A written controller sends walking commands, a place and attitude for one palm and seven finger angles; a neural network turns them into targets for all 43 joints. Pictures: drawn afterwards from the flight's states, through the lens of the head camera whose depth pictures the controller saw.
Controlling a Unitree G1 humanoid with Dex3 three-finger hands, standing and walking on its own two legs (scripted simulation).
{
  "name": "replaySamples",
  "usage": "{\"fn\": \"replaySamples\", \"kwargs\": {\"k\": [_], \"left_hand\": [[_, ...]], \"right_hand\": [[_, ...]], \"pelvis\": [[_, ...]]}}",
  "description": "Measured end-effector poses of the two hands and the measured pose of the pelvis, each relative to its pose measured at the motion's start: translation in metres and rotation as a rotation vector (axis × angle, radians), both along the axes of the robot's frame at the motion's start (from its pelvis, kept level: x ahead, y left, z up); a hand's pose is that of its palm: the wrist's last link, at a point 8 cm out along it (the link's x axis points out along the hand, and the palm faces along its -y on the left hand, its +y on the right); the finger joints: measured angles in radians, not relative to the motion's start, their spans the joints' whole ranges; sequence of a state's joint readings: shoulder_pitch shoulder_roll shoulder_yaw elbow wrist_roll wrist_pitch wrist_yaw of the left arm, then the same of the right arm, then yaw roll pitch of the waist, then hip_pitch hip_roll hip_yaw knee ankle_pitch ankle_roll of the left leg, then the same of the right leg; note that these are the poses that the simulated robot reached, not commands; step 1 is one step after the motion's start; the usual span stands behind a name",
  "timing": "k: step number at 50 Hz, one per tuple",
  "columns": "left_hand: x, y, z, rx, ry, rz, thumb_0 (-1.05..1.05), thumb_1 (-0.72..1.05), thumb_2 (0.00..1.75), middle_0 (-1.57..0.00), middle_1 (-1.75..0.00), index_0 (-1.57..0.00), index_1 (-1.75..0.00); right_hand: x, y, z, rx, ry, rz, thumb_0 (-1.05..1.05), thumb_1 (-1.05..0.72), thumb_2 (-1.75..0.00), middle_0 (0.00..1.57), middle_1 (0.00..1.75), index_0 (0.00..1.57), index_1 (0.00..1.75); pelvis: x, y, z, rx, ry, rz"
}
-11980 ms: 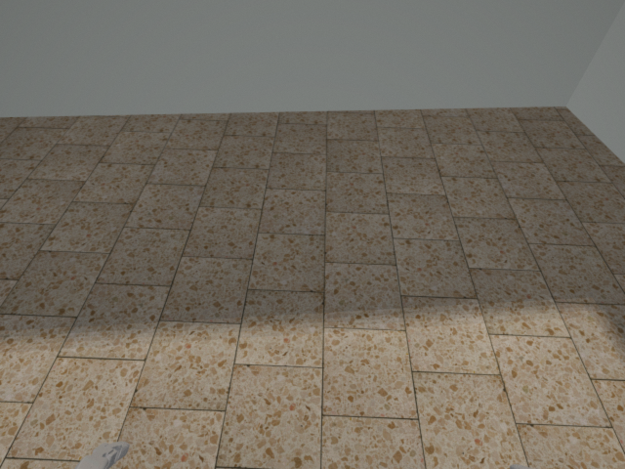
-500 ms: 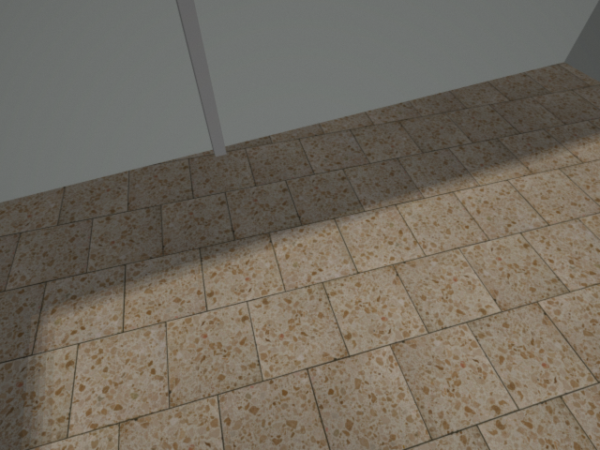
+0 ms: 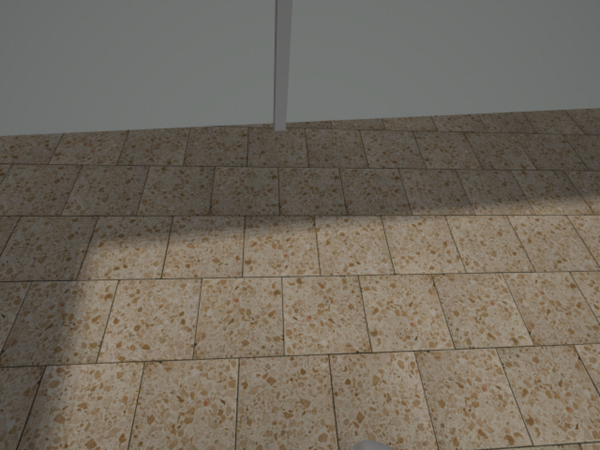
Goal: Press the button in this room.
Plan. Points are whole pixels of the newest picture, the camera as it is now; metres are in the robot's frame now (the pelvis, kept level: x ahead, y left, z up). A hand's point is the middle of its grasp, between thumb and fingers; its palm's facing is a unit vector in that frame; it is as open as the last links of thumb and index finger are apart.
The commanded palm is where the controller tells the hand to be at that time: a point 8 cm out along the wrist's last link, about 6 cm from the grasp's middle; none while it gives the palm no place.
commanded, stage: turn or walk to find it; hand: left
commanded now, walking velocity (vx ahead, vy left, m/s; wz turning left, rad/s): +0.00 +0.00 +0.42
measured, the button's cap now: out of the picture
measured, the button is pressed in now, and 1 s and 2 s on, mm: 0 0 0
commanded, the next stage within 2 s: none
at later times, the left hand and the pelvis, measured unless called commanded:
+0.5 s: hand out of the picture +0.02 +0.14 -0.13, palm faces +0.22 -0.93 -0.30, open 7.3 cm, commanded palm none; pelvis -0.03 -0.06 +0.01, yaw +13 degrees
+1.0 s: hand out of the picture -0.16 +0.17 -0.17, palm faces +0.47 -0.85 -0.25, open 7.3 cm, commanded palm none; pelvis -0.08 -0.03 +0.00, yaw +25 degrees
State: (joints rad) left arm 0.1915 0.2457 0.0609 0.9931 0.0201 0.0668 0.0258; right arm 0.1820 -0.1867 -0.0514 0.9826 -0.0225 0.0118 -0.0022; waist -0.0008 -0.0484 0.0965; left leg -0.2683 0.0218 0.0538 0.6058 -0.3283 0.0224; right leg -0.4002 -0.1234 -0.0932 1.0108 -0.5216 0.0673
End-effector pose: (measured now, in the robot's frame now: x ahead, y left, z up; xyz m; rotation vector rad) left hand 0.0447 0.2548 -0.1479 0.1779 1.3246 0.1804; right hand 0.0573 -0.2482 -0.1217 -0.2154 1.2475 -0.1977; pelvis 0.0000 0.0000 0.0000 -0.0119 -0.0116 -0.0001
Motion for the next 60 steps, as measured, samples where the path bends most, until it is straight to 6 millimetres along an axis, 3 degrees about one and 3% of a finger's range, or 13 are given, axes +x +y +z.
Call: {"fn": "replaySamples", "kwargs": {"k": [9,17,20,25,31,37,43,46,49,53,60], "left_hand": [[0.012,0.005,0.027,0.033,-0.102,0.032,0.01,0.91,0.90,-0.20,-0.30,-0.20,-0.30],[0.017,-0.030,0.040,0.079,-0.205,0.049,0.01,0.91,0.90,-0.20,-0.30,-0.20,-0.30],[0.000,-0.048,0.046,0.093,-0.219,0.069,0.01,0.91,0.90,-0.20,-0.30,-0.20,-0.30],[-0.043,-0.067,0.052,0.092,-0.169,0.151,0.01,0.91,0.90,-0.20,-0.30,-0.21,-0.30],[-0.092,-0.082,0.046,0.072,-0.101,0.243,0.01,0.91,0.90,-0.20,-0.30,-0.21,-0.30],[-0.147,-0.084,0.034,0.047,-0.032,0.338,0.01,0.91,0.90,-0.20,-0.30,-0.21,-0.30],[-0.206,-0.067,0.010,0.015,0.031,0.429,0.01,0.91,0.90,-0.20,-0.30,-0.21,-0.30],[-0.227,-0.056,0.001,0.009,0.059,0.463,0.01,0.91,0.90,-0.20,-0.30,-0.21,-0.30],[-0.233,-0.048,0.006,0.008,0.060,0.482,0.01,0.91,0.90,-0.20,-0.30,-0.20,-0.30],[-0.226,-0.041,0.017,0.020,0.005,0.491,0.01,0.91,0.90,-0.20,-0.30,-0.20,-0.30],[-0.198,-0.043,0.030,0.064,-0.076,0.483,0.01,0.91,0.90,-0.20,-0.30,-0.20,-0.30]], "right_hand": [[0.002,0.012,0.001,0.047,-0.004,0.054,0.00,-0.91,-0.90,0.20,0.30,0.21,0.30],[-0.010,-0.020,-0.026,0.099,0.025,0.077,0.00,-0.91,-0.90,0.20,0.30,0.21,0.30],[-0.010,-0.036,-0.034,0.107,0.043,0.095,0.01,-0.91,-0.90,0.20,0.30,0.21,0.30],[-0.004,-0.056,-0.026,0.099,0.063,0.147,0.01,-0.91,-0.90,0.20,0.30,0.20,0.30],[0.001,-0.066,-0.019,0.068,0.097,0.216,0.01,-0.91,-0.90,0.20,0.30,0.20,0.30],[0.019,-0.048,-0.014,0.041,0.094,0.314,0.01,-0.91,-0.90,0.20,0.30,0.20,0.30],[0.049,-0.001,-0.008,0.030,-0.026,0.427,0.01,-0.91,-0.90,0.20,0.30,0.20,0.30],[0.053,0.021,-0.002,0.033,-0.081,0.467,0.01,-0.91,-0.90,0.20,0.30,0.20,0.30],[0.049,0.035,0.007,0.039,-0.096,0.489,0.00,-0.91,-0.90,0.20,0.30,0.20,0.30],[0.043,0.043,0.009,0.051,-0.081,0.511,0.00,-0.91,-0.90,0.20,0.30,0.21,0.30],[0.029,0.026,-0.004,0.073,-0.022,0.514,0.00,-0.91,-0.90,0.21,0.30,0.21,0.30]], "pelvis": [[-0.008,-0.003,0.011,0.005,0.007,0.062],[-0.019,-0.037,0.000,0.041,0.002,0.129],[-0.025,-0.049,0.000,0.034,-0.013,0.172],[-0.030,-0.062,0.010,0.061,-0.016,0.221],[-0.036,-0.069,0.013,0.063,-0.008,0.285],[-0.049,-0.064,0.011,0.055,-0.002,0.343],[-0.070,-0.045,-0.001,0.022,-0.002,0.399],[-0.079,-0.038,-0.005,0.029,-0.011,0.411],[-0.082,-0.034,0.002,0.017,-0.014,0.426],[-0.087,-0.033,0.009,0.006,-0.009,0.454],[-0.089,-0.048,0.009,0.014,0.012,0.504]]}}
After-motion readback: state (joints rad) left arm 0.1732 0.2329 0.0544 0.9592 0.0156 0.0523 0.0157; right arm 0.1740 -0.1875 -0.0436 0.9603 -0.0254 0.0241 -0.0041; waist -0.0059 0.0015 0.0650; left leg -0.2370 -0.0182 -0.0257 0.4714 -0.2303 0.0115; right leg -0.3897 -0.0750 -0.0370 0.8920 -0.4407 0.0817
